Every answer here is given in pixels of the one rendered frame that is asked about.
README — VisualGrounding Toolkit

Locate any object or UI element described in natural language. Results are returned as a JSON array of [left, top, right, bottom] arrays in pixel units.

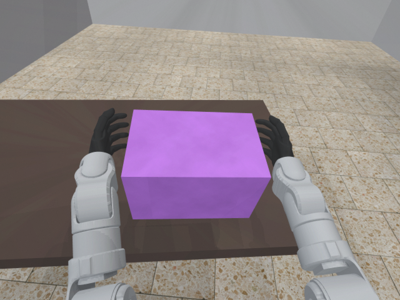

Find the left robot upper arm
[[71, 282, 137, 300]]

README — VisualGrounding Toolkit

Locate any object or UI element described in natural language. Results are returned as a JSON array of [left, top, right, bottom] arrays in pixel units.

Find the robot left forearm
[[66, 152, 126, 300]]

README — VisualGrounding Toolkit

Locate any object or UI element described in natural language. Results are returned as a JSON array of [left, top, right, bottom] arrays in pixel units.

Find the robot right forearm
[[272, 156, 380, 300]]

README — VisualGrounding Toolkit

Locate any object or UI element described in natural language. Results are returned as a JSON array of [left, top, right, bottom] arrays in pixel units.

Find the robot left hand
[[89, 108, 129, 156]]

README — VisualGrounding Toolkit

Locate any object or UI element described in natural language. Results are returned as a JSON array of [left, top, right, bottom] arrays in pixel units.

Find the carton
[[121, 109, 271, 219]]

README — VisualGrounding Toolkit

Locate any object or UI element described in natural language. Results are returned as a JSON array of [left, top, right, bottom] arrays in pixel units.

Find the right robot upper arm
[[304, 274, 378, 300]]

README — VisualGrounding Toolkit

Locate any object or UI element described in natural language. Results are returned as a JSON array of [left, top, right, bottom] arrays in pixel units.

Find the table
[[0, 99, 299, 269]]

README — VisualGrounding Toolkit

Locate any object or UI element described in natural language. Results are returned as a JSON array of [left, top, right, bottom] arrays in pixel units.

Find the robot right hand
[[256, 115, 294, 167]]

